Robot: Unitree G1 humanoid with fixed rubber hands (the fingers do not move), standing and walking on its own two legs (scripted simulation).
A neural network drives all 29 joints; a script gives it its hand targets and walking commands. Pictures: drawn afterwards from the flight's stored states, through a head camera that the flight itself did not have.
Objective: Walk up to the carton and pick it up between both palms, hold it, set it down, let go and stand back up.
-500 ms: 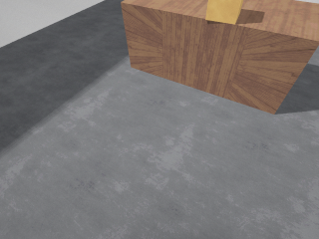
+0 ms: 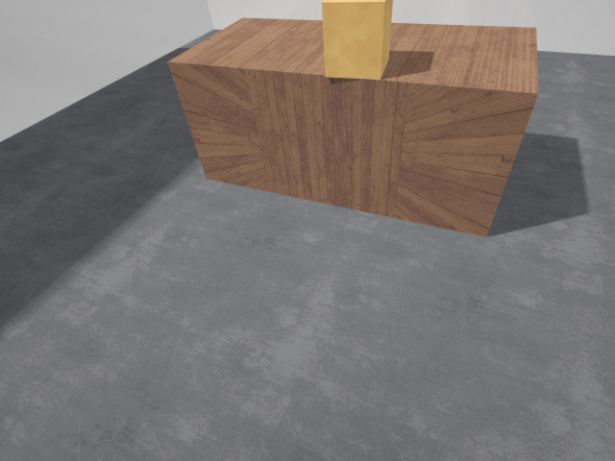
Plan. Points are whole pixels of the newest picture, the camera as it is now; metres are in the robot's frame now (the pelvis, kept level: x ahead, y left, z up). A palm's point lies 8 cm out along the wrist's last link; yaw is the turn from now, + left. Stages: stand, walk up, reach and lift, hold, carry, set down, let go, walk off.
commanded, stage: walk up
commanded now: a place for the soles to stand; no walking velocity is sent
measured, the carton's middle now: (358, 33) +1.51 -0.10 +0.04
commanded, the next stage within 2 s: none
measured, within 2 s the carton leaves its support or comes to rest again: neither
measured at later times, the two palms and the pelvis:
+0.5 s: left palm (147, 410) +0.24 +0.31 -0.12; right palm (482, 348) +0.32 -0.23 -0.08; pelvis +0.23 +0.04 +0.00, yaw -6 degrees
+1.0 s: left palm (249, 222) +0.65 +0.20 -0.10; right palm (474, 324) +0.39 -0.24 -0.12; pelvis +0.49 -0.01 +0.00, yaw -9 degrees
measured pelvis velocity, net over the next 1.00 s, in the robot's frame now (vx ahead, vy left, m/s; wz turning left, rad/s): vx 0.49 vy -0.01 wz -0.16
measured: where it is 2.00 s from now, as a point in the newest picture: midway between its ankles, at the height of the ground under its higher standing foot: (348, 288)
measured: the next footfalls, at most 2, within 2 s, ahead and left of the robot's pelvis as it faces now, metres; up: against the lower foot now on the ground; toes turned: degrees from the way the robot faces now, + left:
left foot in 0.44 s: +0.36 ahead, +0.13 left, +0.00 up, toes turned -2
right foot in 0.92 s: +0.60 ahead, -0.12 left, +0.00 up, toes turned -13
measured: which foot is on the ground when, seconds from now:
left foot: up 0.00-0.42, down 0.44-0.94, up 0.96-1.00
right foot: down 0.00-0.44, up 0.46-0.90, down 0.92-1.00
